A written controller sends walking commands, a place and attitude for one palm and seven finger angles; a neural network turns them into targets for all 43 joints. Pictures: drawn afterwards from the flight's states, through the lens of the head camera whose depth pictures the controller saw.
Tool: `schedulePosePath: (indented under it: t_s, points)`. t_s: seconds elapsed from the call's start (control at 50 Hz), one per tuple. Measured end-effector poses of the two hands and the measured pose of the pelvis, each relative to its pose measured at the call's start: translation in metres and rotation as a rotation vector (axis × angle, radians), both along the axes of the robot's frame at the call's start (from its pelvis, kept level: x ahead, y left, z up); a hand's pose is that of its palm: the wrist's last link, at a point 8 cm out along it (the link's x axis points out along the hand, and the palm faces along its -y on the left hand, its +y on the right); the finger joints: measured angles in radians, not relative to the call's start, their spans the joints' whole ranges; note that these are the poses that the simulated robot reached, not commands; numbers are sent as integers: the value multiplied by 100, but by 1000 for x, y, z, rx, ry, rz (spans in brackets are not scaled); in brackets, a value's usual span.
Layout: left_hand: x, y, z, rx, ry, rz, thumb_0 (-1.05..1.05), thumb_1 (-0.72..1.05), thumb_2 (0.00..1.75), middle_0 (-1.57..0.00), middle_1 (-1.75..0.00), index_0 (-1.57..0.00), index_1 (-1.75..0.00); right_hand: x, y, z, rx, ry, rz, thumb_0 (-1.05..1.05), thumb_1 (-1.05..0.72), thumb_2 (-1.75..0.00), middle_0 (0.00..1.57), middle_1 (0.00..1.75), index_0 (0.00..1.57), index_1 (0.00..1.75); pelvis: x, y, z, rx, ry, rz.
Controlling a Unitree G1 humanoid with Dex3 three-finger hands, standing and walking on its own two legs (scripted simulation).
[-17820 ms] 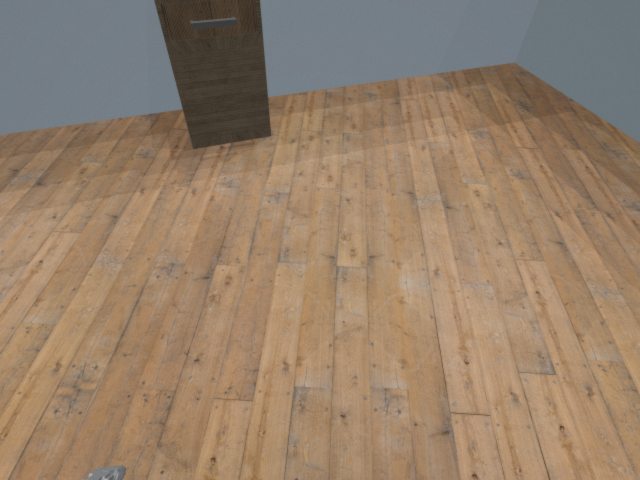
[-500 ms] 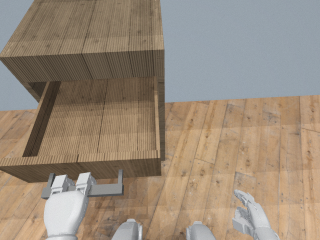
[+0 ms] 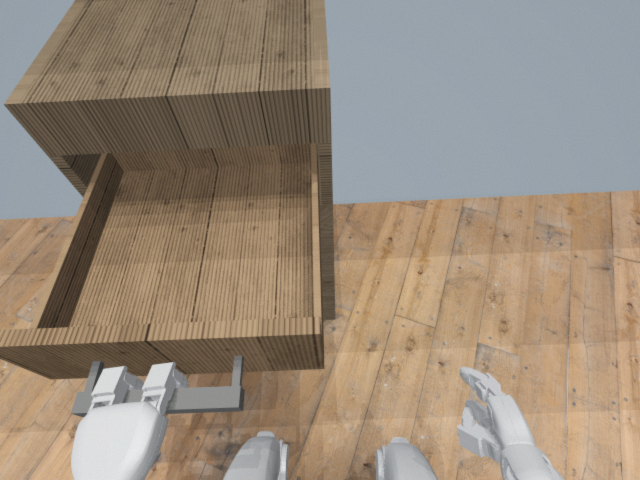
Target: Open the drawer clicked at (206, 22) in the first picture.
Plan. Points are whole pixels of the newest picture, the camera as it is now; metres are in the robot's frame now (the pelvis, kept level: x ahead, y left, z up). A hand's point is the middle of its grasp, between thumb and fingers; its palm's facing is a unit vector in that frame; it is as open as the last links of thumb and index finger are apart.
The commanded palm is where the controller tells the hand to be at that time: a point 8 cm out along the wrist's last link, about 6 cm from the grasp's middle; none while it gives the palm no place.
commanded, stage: pull the drawer open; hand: left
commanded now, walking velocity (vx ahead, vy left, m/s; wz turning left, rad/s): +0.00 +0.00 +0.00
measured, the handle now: (164, 383) +0.24 +0.21 -0.02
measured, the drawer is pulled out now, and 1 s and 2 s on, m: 0.30 0.30 0.30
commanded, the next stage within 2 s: open the thumb to release the handle in 0.04 s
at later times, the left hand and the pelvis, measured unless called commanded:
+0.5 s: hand (138, 437) +0.18 +0.23 -0.04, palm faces -0.05 -0.06 -1.00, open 9.2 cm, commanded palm +0.16 +0.23 +0.01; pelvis -0.01 +0.00 +0.00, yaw +1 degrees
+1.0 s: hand (135, 431) +0.18 +0.24 -0.04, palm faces -0.02 -0.07 -1.00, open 13.8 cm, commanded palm +0.17 +0.23 +0.01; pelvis -0.02 +0.00 +0.00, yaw +1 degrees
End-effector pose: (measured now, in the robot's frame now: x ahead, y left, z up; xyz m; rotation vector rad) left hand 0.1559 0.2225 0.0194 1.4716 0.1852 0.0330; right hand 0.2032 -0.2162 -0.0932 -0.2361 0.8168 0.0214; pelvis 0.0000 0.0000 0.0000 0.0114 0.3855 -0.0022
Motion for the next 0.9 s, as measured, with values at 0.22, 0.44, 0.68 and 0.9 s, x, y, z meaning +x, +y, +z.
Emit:
schedulePosePath:
  t_s: [0.22, 0.44, 0.68, 0.9]
  points:
    - [1, 3, -3, 37, -36, -18, 1, 68, 77, -27, -130, -34, -125, -7, -8, -11, -33, 28, -4, 1, -90, -90, 20, 30, 21, 30, -4, 0, -6, -1, 7, 10]
    - [4, 9, -1, 37, -45, 59, 0, 36, 67, -33, -126, -37, -128, -23, -10, -11, -37, 62, -30, 1, -90, -90, 20, 30, 21, 30, -12, -3, 2, -3, -14, 23]
    - [4, 15, -3, 39, -48, 63, 0, -31, 38, -31, -122, -33, -122, -29, -15, -5, -61, 47, -43, 1, -90, -90, 20, 30, 21, 30, -17, -1, 4, -11, -24, 28]
    - [3, 16, -3, 37, -54, 60, 0, -47, 31, -30, -120, -32, -120, -28, -8, -3, -57, 33, -37, 1, -90, -90, 20, 30, 21, 30, -19, 3, 4, -16, -28, 30]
